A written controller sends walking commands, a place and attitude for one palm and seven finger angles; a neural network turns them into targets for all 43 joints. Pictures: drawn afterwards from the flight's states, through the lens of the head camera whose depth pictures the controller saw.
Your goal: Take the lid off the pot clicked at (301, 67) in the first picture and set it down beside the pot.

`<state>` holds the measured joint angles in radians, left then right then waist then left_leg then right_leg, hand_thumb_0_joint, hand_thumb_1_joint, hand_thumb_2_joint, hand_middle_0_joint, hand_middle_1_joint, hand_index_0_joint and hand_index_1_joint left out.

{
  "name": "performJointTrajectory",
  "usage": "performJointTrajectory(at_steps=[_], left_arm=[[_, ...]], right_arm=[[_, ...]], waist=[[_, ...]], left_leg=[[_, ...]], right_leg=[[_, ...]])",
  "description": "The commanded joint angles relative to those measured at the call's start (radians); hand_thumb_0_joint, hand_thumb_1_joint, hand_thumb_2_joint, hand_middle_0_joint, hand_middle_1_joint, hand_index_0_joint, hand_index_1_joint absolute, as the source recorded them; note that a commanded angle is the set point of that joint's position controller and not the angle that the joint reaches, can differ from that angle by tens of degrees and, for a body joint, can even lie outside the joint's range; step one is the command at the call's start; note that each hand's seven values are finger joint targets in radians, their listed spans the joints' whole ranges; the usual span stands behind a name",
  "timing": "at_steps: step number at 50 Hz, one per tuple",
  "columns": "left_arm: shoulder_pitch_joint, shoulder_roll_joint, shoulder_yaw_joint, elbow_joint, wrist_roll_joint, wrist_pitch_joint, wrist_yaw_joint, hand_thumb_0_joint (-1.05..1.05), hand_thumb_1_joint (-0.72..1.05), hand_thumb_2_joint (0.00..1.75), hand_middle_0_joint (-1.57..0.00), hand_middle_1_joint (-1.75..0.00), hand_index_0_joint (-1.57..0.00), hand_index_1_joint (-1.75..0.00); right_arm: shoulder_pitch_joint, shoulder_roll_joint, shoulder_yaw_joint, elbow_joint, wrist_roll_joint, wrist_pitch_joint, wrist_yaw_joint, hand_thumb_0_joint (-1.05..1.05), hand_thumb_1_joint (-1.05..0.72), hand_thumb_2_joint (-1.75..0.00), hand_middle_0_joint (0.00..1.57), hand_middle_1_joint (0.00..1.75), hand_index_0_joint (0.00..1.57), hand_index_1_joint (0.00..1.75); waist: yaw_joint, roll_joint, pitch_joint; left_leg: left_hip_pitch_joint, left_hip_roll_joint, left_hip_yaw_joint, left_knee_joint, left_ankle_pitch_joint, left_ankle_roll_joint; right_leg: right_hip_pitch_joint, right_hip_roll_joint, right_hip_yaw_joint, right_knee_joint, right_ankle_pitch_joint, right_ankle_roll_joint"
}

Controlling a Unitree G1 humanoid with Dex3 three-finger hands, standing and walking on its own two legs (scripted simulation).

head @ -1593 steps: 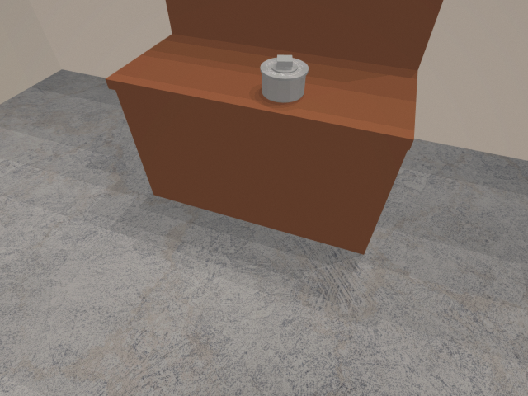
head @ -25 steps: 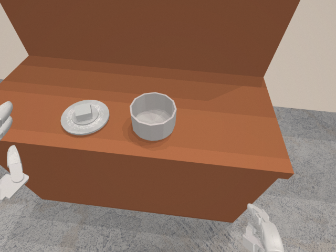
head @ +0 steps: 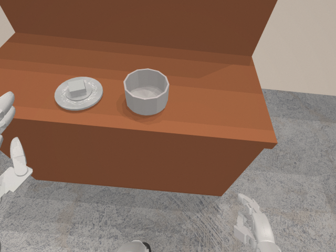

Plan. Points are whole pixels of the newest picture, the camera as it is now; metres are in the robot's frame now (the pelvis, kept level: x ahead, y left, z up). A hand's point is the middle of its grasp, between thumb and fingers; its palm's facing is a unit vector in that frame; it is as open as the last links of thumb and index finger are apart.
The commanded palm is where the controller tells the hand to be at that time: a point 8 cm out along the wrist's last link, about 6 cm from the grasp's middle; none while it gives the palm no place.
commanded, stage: step back with the hand held close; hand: left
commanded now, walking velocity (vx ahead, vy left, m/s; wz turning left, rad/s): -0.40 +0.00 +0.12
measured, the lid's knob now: (77, 87) +0.61 +0.37 -0.05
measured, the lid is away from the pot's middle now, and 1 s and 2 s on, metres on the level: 0.25 0.25 0.25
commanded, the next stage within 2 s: stop stepping back and stand still in 0.32 s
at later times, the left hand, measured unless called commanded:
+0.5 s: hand out of the picture +0.07 +0.21 +0.14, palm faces +0.34 -0.87 -0.35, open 7.4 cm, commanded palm -0.03 +0.25 +0.19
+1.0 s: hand out of the picture -0.08 +0.20 +0.16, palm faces +0.37 -0.86 -0.36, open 7.4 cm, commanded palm -0.13 +0.25 +0.19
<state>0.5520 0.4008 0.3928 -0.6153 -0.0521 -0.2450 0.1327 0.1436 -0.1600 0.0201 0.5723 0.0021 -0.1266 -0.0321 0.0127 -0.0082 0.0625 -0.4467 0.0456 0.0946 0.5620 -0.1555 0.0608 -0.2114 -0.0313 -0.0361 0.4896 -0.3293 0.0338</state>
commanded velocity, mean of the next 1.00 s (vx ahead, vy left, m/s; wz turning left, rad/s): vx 0.01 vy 0.00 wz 0.03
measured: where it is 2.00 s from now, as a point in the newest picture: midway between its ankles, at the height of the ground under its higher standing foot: outside the picture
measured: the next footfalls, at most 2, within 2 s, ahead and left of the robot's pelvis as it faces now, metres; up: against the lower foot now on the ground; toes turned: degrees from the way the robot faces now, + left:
left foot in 0.32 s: -0.03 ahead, +0.10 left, +0.00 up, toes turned +4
right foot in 0.56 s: -0.10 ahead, -0.16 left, +0.00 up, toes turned +1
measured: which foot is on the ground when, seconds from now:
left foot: down 0.00-0.14, up 0.16-0.30, down 0.32-0.58, up 0.60-0.78, down 0.80-1.00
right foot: down 0.00-0.34, up 0.36-0.54, down 0.56-0.82, up 0.84-1.00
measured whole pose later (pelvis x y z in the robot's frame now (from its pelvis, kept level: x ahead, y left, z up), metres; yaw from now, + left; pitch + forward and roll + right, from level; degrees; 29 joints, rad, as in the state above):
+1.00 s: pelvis -0.24 -0.04 +0.00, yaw +4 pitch -2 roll -1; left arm 0.66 0.38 0.30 -0.63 -0.02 -0.17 0.14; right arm 0.32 -0.17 0.00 0.63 0.02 -0.18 -0.03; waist -0.04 -0.07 -0.06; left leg -0.20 0.00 0.04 0.59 -0.35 0.04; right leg -0.39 0.02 -0.03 0.91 -0.44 0.00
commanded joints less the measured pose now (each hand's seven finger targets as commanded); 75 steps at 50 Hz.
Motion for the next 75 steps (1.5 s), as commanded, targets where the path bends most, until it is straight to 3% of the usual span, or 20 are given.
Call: performJointTrajectory(at_steps=[1,9,15,20,21,22,27,31,39,44,52,55,57,60,62,63,65,66,68,75], left_arm=[[0.061,0.179,0.114,-0.261,-0.012,-0.07,-0.014,0.0,0.9,0.9,-0.2,-0.3,-0.2,-0.3],[0.149,0.21,0.16,-0.257,-0.042,-0.065,0.011,0.0,0.9,0.9,-0.2,-0.3,-0.2,-0.3],[-0.028,0.129,0.078,-0.078,-0.025,-0.069,0.032,0.0,0.9,0.9,-0.2,-0.3,-0.2,-0.3],[-0.002,0.173,0.118,-0.273,-0.024,-0.104,0.0,0.0,0.9,0.9,-0.2,-0.3,-0.2,-0.3],[-0.258,-0.118,-0.249,0.634,0.102,0.149,-0.09,0.0,0.9,0.9,-0.2,-0.3,-0.2,-0.3],[-0.19,0.107,0.048,-0.566,-0.058,-0.013,-0.016,0.0,0.9,0.9,-0.2,-0.3,-0.2,-0.3],[0.278,0.263,0.207,-0.456,-0.003,-0.02,0.017,0.0,0.9,0.9,-0.2,-0.3,-0.2,-0.3],[0.093,0.201,0.15,-0.244,-0.022,-0.007,0.008,0.0,0.9,0.9,-0.2,-0.3,-0.2,-0.3],[-0.082,0.111,0.04,0.027,-0.001,-0.02,0.009,0.0,0.9,0.9,-0.2,-0.3,-0.2,-0.3],[-0.068,0.169,0.047,-0.326,0.035,-0.042,0.022,0.0,0.9,0.9,-0.2,-0.3,-0.2,-0.3],[-0.007,0.182,0.111,-0.147,0.024,-0.007,0.03,0.0,0.9,0.9,-0.2,-0.3,-0.2,-0.3],[-0.091,0.193,0.126,-0.005,-0.008,-0.02,0.008,0.0,0.9,0.9,-0.2,-0.3,-0.2,-0.3],[-0.076,0.134,0.077,0.027,0.0,-0.017,-0.005,0.0,0.9,0.9,-0.2,-0.3,-0.2,-0.3],[-0.021,0.121,0.062,-0.063,-0.002,-0.023,-0.021,0.0,0.9,0.9,-0.2,-0.3,-0.2,-0.3],[-0.197,-0.075,-0.214,0.686,0.134,0.231,-0.113,0.0,0.9,0.9,-0.2,-0.3,-0.2,-0.3],[-0.213,-0.079,-0.238,0.682,0.126,0.252,-0.122,0.0,0.9,0.9,-0.2,-0.3,-0.2,-0.3],[-0.258,-0.156,-0.278,0.709,0.105,0.254,-0.128,0.0,0.9,0.9,-0.2,-0.3,-0.2,-0.3],[-0.312,-0.109,-0.265,0.744,0.094,0.235,-0.129,0.0,0.9,0.9,-0.2,-0.3,-0.2,-0.3],[-0.395,-0.106,-0.275,0.861,0.096,0.238,-0.131,0.0,0.9,0.9,-0.2,-0.3,-0.2,-0.3],[-0.248,-0.108,-0.333,1.274,0.082,0.26,-0.151,0.0,0.9,0.9,-0.2,-0.3,-0.2,-0.3]], right_arm=[[-0.031,-0.189,-0.072,-0.15,0.002,-0.034,-0.011,0.0,-0.9,-0.9,0.2,0.3,0.2,0.3],[-0.033,-0.133,-0.098,-0.15,0.03,0.024,-0.022,0.0,-0.9,-0.9,0.2,0.3,0.2,0.3],[-0.043,-0.155,-0.069,-0.124,0.038,-0.004,-0.047,0.0,-0.9,-0.9,0.2,0.3,0.2,0.3],[-0.025,-0.162,-0.095,-0.107,-0.018,-0.068,-0.01,0.0,-0.9,-0.9,0.2,0.3,0.2,0.3],[0.02,-0.277,-0.137,0.156,-0.05,-0.023,0.044,0.0,-0.9,-0.9,0.2,0.3,0.2,0.3],[-0.047,-0.144,-0.123,-0.192,0.004,-0.056,0.032,0.0,-0.9,-0.9,0.2,0.3,0.2,0.3],[0.006,-0.142,-0.095,-0.176,0.029,-0.044,0.042,0.0,-0.9,-0.9,0.2,0.3,0.2,0.3],[0.012,-0.168,-0.112,-0.143,0.032,0.0,0.008,0.0,-0.9,-0.9,0.2,0.3,0.2,0.3],[-0.007,-0.154,-0.055,-0.134,0.046,-0.029,-0.048,0.0,-0.9,-0.9,0.2,0.3,0.2,0.3],[-0.022,-0.14,-0.067,-0.138,0.0,-0.097,-0.013,0.0,-0.9,-0.9,0.2,0.3,0.2,0.3],[0.016,-0.171,-0.067,-0.082,0.017,-0.079,-0.012,0.0,-0.9,-0.9,0.2,0.3,0.2,0.3],[0.003,-0.171,-0.093,-0.102,0.035,-0.04,-0.022,0.0,-0.9,-0.9,0.2,0.3,0.2,0.3],[-0.006,-0.177,-0.11,-0.094,0.043,-0.018,-0.015,0.0,-0.9,-0.9,0.2,0.3,0.2,0.3],[-0.027,-0.137,-0.072,-0.118,0.035,0.004,-0.014,0.0,-0.9,-0.9,0.2,0.3,0.2,0.3],[0.192,-0.15,-0.11,0.101,-0.002,0.061,0.076,0.0,-0.9,-0.9,0.2,0.3,0.2,0.3],[0.225,-0.161,-0.102,0.094,-0.016,0.09,0.073,0.0,-0.9,-0.9,0.2,0.3,0.2,0.3],[0.263,-0.264,-0.125,0.032,-0.051,0.093,0.053,0.0,-0.9,-0.9,0.2,0.3,0.2,0.3],[0.235,-0.304,-0.134,0.021,-0.049,0.083,0.037,0.0,-0.9,-0.9,0.2,0.3,0.2,0.3],[0.163,-0.261,-0.12,0.032,-0.059,0.083,0.02,0.0,-0.9,-0.9,0.2,0.3,0.2,0.3],[0.122,-0.211,-0.099,0.184,-0.038,0.079,0.005,0.0,-0.9,-0.9,0.2,0.3,0.2,0.3]], waist=[[-0.008,0.164,-0.276],[-0.058,-0.165,-0.193],[-0.073,-0.04,0.014],[-0.027,0.304,-0.152],[-0.147,0.257,-0.073],[0.007,0.205,-0.291],[-0.016,0.155,-0.27],[-0.051,-0.225,-0.067],[-0.038,-0.085,-0.023],[-0.04,0.306,-0.023],[-0.034,0.155,-0.043],[-0.042,-0.292,-0.065],[-0.032,-0.22,-0.047],[-0.038,-0.193,-0.029],[-0.109,-0.059,-0.117],[-0.135,0.004,-0.046],[-0.139,0.259,-0.016],[-0.122,0.08,-0.03],[-0.079,-0.063,-0.062],[0.008,0.22,-0.092]], left_leg=[[0.309,0.206,-0.266,-0.122,0.304,0.016],[0.157,-0.026,-0.126,0.493,-0.285,-0.075],[0.067,0.032,-0.158,-0.112,-0.136,-0.047],[0.117,0.291,-0.399,-0.173,0.466,0.114],[0.111,0.22,-0.44,0.002,0.912,0.081],[0.272,0.274,-0.318,-0.129,0.679,0.066],[0.041,0.054,-0.159,0.03,-0.297,-0.016],[0.038,-0.084,-0.129,0.741,-0.257,-0.065],[0.134,-0.043,-0.014,-0.176,-0.335,0.012],[0.118,0.251,-0.512,-0.349,-0.187,0.184],[0.064,0.111,-0.184,-0.063,-0.177,0.04],[-0.151,-0.08,-0.046,0.422,-0.34,-0.023],[-0.14,-0.033,-0.12,0.562,-0.352,-0.029],[0.034,0.012,-0.089,0.275,-0.308,-0.017],[0.145,0.01,-0.072,0.165,-0.28,-0.034],[0.241,0.011,-0.101,0.039,-0.269,-0.02],[0.229,0.281,-0.735,-0.303,-0.423,0.163],[0.234,0.342,-0.793,-0.295,-0.307,0.229],[0.125,0.297,-0.712,-0.285,-0.228,0.196],[-0.003,0.133,-0.247,-0.222,-0.248,0.05]], right_leg=[[-0.007,-0.005,-0.018,-0.094,0.054,-0.017],[-0.293,-0.365,0.215,-0.185,0.177,-0.209],[-0.181,-0.151,0.044,0.122,0.304,-0.07],[-0.214,0.017,0.104,0.502,-0.233,-0.012],[-0.388,0.013,0.147,0.619,-0.172,-0.005],[-0.168,0.08,0.111,0.506,-0.247,0.026],[0.111,0.025,-0.015,0.02,0.13,-0.013],[-0.413,-0.301,0.438,-0.308,-0.331,-0.187],[-0.222,-0.125,0.111,-0.025,-0.325,-0.08],[-0.363,0.019,0.099,0.719,-0.127,-0.03],[0.059,0.048,-0.037,-0.031,-0.012,-0.056],[0.105,-0.252,0.489,-0.253,-0.215,-0.216],[-0.012,-0.291,0.522,-0.288,-0.362,-0.248],[-0.137,-0.246,0.296,-0.224,-0.223,-0.217],[-0.274,-0.187,0.053,0.059,-0.139,-0.151],[-0.436,-0.119,-0.011,0.163,-0.311,-0.1],[-0.655,0.067,0.001,0.701,-0.324,-0.028],[-0.641,-0.003,0.129,0.783,-0.214,-0.038],[-0.555,-0.025,0.144,0.783,-0.146,-0.029],[-0.073,0.024,0.019,0.268,-0.047,-0.021]])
